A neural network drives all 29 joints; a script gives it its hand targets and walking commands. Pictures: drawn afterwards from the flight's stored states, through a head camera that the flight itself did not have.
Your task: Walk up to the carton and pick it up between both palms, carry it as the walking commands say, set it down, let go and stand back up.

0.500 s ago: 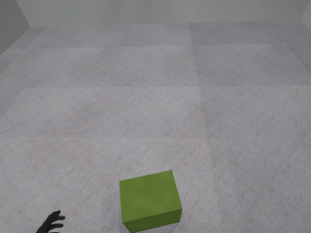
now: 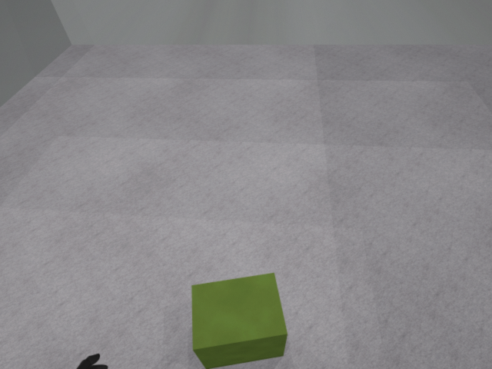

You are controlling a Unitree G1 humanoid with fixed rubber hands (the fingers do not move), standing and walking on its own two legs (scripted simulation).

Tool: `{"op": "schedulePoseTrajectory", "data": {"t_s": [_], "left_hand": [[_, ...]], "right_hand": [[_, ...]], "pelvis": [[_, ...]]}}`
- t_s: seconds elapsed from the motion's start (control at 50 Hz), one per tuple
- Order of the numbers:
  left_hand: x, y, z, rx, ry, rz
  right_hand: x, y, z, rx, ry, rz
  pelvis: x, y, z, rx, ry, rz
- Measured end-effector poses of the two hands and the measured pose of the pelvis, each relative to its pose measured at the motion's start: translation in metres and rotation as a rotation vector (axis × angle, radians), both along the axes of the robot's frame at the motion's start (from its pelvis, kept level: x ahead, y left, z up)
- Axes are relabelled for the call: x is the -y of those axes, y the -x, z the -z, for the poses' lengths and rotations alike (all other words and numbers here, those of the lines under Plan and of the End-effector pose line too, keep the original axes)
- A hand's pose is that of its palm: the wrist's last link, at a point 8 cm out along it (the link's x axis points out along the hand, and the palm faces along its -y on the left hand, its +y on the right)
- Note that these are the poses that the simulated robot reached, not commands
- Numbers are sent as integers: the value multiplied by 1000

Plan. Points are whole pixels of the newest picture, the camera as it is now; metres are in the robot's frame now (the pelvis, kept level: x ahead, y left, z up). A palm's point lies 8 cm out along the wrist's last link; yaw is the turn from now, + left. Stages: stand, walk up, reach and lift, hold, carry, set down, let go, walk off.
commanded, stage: walk up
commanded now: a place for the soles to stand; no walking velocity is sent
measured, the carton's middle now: (239, 322) +0.41 +0.08 -0.64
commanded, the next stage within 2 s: stand in 0.10 s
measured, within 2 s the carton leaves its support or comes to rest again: neither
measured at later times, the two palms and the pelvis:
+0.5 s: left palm out of the picture +0.14 +0.31 -0.08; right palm (437, 357) +0.18 -0.28 -0.10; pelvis -0.01 +0.01 -0.01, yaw +6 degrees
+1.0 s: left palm (102, 341) +0.22 +0.31 -0.14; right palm (393, 338) +0.22 -0.24 -0.15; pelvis -0.04 +0.02 -0.06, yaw +8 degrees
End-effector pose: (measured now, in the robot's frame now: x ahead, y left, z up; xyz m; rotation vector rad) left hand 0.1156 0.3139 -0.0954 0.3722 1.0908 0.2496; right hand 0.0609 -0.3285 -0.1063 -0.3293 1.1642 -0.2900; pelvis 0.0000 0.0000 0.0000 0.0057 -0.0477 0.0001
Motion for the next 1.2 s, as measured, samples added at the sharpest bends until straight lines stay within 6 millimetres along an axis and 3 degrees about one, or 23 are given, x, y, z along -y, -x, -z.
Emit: {"op": "schedulePoseTrajectory", "data": {"t_s": [0.3,0.4,0.5,0.64,0.82,0.94,1.06,1.2], "left_hand": [[-2,8,2,-1,16,-26],[6,-22,-7,81,60,-19],[2,-26,-11,55,47,-45],[-5,-28,3,34,60,-11],[-1,-84,35,149,85,-6],[2,-100,43,205,107,-37],[1,-110,47,244,131,-71],[1,-132,52,277,164,-94]], "right_hand": [[-10,-5,1,-1,-7,-26],[-31,-68,-6,116,-70,-88],[-45,-115,-9,124,-69,-153],[-54,-120,1,99,-87,-95],[-69,-134,29,155,-119,-79],[-81,-150,41,201,-136,-103],[-87,-172,49,239,-156,-121],[-99,-213,58,284,-198,-143]], "pelvis": [[-2,0,-1,-4,1,-26],[-4,12,10,-54,-1,-67],[-5,14,13,-63,1,-107],[-2,5,22,-126,20,-152],[-9,15,47,-238,37,-154],[-15,29,58,-298,34,-141],[-17,47,67,-326,27,-130],[-13,66,80,-359,19,-124]]}}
